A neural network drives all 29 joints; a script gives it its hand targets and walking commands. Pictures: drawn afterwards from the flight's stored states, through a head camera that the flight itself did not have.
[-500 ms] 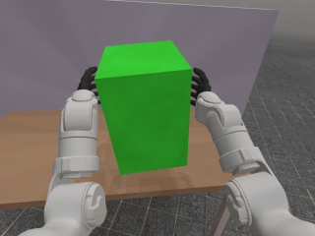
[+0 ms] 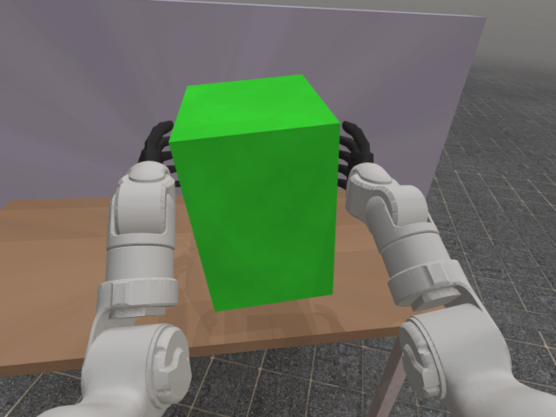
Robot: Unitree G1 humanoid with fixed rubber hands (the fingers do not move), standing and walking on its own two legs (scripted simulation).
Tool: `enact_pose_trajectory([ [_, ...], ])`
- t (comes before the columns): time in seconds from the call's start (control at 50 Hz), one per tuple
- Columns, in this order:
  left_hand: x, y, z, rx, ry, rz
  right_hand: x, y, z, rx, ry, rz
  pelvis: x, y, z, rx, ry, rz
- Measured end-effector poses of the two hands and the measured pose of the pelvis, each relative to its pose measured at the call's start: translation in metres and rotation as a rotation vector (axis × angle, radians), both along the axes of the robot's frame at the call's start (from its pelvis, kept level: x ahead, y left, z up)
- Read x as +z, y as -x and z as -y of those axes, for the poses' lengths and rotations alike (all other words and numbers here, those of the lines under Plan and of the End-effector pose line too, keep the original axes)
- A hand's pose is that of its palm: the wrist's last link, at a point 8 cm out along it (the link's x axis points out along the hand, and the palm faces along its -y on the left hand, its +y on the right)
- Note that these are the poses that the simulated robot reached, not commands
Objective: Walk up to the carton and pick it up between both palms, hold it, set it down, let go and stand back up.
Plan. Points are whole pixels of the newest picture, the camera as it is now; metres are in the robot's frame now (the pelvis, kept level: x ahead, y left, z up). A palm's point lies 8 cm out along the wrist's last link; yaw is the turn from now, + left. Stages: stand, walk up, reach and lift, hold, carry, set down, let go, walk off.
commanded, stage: hold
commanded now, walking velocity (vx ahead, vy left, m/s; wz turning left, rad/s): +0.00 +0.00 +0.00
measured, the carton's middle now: (259, 189) +0.42 +0.00 +0.21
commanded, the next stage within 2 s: none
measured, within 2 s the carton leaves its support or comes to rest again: neither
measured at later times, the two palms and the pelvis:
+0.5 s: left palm (150, 175) +0.36 +0.15 +0.26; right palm (355, 174) +0.36 -0.13 +0.27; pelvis +0.00 +0.00 +0.00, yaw +1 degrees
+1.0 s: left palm (150, 173) +0.37 +0.15 +0.27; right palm (355, 170) +0.36 -0.13 +0.27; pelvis +0.00 +0.00 +0.00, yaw +0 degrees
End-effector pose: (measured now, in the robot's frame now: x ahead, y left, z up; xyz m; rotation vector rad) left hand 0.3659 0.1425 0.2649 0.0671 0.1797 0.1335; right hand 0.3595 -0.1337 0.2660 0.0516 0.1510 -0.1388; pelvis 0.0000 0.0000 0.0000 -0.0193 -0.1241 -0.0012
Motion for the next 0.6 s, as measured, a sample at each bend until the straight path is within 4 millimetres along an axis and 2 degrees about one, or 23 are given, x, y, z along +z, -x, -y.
enact_pose_trajectory([
  [0.3, 0.0029, 0.0028, -0.0060, 0.011, 0.017, 0.028, 0.0069, -0.0001, -0.0060, 0.010, 0.015, 0.028, 0.0000, 0.0001, 0.0054, 0.014, 0.001, -0.008],
  [0.6, -0.0014, 0.0038, -0.0060, 0.001, 0.001, 0.012, 0.0008, 0.0028, -0.0060, 0.006, 0.011, 0.014, -0.0002, 0.0013, 0.0004, 0.008, 0.002, 0.002],
])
